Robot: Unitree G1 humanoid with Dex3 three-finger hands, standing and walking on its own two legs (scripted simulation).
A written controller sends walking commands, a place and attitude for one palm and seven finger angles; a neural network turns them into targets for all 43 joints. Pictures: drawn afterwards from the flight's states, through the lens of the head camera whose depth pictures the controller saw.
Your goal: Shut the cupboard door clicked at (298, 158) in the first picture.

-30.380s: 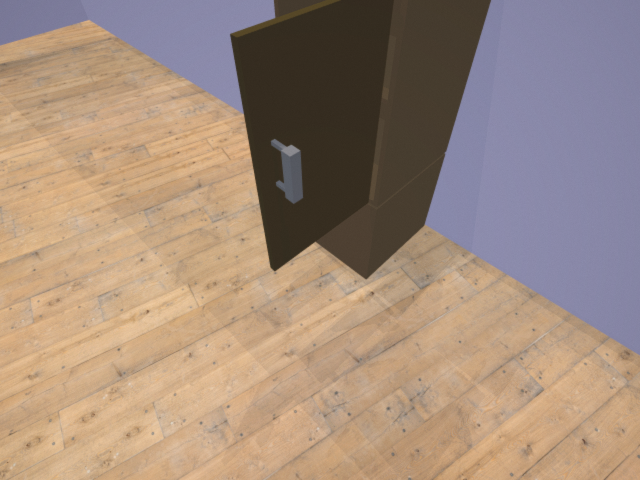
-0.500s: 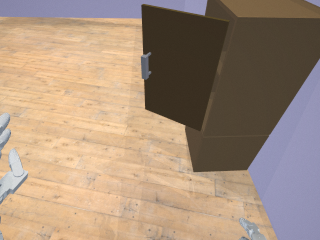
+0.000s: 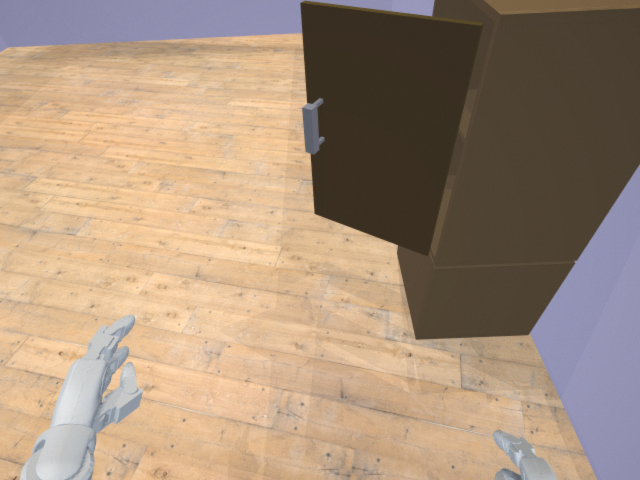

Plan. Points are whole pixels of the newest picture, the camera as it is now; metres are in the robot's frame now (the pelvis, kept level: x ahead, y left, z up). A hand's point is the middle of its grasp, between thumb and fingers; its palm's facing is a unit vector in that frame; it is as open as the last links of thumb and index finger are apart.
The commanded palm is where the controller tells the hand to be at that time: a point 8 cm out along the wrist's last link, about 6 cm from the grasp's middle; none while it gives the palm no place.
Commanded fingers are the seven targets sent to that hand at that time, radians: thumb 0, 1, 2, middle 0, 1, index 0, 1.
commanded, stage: let the arm hang, fingers relaxed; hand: left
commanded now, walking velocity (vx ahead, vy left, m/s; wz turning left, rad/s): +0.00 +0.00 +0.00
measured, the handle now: (315, 125) +0.91 +0.08 +0.00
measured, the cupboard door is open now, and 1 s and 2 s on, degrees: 58 58 58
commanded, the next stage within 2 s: look to check the result in 0.98 s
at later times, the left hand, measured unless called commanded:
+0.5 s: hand out of the picture -0.09 +0.21 -0.16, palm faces +0.01 -0.98 -0.21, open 7.3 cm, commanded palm none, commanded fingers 0.00 0.90 0.90 -0.20 -0.30 -0.20 -0.30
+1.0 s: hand out of the picture +0.00 +0.21 -0.16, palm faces -0.01 -0.98 -0.21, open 7.4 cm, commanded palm none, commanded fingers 0.00 0.90 0.90 -0.20 -0.30 -0.20 -0.30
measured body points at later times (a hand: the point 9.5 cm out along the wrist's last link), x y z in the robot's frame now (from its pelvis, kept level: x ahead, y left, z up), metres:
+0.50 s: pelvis -0.01 +0.02 +0.01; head +0.00 +0.03 +0.46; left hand -0.09 +0.26 -0.14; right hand -0.04 -0.21 -0.14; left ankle +0.04 +0.08 -0.73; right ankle -0.05 -0.09 -0.73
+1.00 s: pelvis -0.01 +0.02 +0.02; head -0.01 +0.02 +0.47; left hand +0.01 +0.26 -0.14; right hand +0.00 -0.23 -0.14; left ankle +0.04 +0.08 -0.73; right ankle -0.05 -0.09 -0.73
